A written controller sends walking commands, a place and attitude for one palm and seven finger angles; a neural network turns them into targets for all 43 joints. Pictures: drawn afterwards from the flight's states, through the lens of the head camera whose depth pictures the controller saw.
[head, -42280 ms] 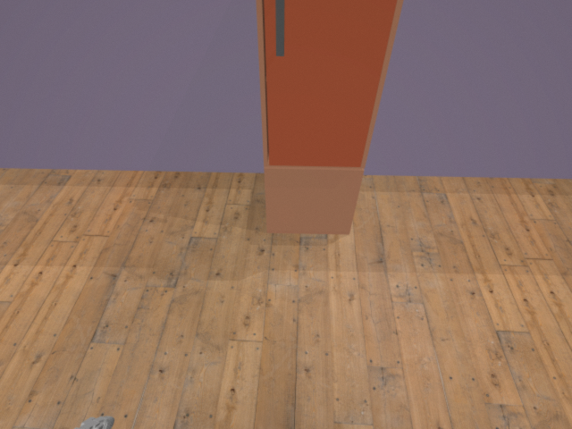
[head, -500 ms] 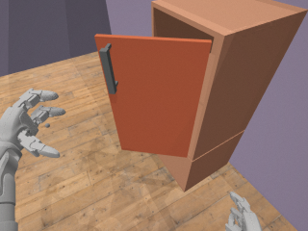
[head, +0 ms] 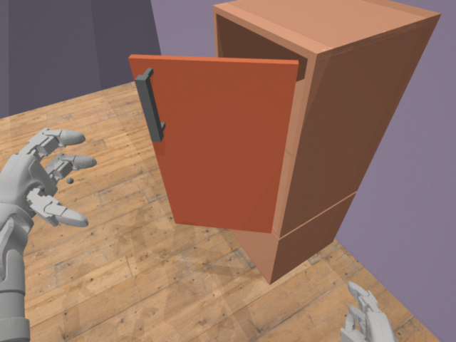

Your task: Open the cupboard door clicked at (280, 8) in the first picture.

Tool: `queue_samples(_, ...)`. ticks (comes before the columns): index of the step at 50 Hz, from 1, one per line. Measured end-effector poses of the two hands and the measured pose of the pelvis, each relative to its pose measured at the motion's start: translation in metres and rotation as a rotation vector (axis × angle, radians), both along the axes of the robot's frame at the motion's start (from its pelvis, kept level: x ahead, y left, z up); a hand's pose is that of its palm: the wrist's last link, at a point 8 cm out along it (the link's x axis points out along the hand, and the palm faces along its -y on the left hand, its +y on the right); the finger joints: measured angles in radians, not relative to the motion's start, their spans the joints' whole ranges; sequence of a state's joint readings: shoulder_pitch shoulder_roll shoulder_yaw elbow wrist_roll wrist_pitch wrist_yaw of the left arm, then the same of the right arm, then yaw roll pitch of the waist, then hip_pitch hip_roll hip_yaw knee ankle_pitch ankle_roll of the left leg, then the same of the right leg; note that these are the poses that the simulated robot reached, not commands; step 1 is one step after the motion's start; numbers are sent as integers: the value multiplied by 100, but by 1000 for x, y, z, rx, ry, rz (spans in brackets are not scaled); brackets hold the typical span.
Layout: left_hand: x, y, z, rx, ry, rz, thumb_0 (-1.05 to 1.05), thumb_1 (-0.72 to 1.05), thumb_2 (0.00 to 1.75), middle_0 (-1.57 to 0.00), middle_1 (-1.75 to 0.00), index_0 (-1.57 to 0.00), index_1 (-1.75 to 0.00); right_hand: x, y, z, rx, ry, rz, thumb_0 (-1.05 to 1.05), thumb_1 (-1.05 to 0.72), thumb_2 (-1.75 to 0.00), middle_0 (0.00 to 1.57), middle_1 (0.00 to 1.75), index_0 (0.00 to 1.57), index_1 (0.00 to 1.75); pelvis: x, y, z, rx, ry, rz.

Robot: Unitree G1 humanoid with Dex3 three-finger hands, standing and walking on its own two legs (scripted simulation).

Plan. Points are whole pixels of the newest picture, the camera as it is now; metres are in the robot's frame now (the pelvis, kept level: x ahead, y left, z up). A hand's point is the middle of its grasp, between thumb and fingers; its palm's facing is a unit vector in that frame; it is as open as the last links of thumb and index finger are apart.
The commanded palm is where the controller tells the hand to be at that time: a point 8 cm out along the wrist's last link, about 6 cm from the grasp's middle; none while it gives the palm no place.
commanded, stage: raise the hand with hooked fingers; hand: left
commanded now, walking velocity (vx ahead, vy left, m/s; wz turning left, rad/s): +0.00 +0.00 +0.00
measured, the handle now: (153, 106) +0.53 +0.22 +0.15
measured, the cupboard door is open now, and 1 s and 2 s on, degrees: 50 50 50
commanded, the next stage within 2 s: move the hooked fingers beside the handle in 0.06 s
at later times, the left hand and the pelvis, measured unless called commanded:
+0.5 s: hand (81, 166) +0.32 +0.28 +0.17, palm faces +0.04 -1.00 -0.04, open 14.0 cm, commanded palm +0.30 +0.32 +0.17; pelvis -0.01 +0.00 +0.00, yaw +0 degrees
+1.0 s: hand (99, 141) +0.40 +0.28 +0.16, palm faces +0.02 -1.00 -0.02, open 14.0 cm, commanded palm +0.37 +0.33 +0.17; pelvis +0.00 +0.01 +0.00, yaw -1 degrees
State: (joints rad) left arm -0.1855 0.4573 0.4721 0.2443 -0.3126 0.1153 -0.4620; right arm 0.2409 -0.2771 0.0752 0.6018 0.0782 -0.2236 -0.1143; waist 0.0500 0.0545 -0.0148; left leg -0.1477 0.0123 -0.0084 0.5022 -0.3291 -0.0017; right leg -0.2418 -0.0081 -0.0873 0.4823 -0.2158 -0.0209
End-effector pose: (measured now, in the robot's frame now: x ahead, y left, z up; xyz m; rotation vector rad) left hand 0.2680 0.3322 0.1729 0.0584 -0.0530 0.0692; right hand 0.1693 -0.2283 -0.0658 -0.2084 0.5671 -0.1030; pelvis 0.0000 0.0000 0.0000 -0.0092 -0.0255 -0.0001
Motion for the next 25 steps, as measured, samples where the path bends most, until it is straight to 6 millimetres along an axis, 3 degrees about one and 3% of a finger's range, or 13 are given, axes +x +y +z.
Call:
queue_samples(13,1,-2,-2,-4,17,-7,-1,-50,30,-30,-120,-30,-120,-3,4,-2,10,-1,4,1,-90,-90,20,30,20,30,-4,1,0,0,-2,4)
queue_samples(25,32,-3,1,-14,16,-26,-1,-50,30,-30,-120,-30,-120,-21,-1,-8,-8,44,-32,1,-90,-90,20,30,20,30,-6,4,0,3,13,-1)
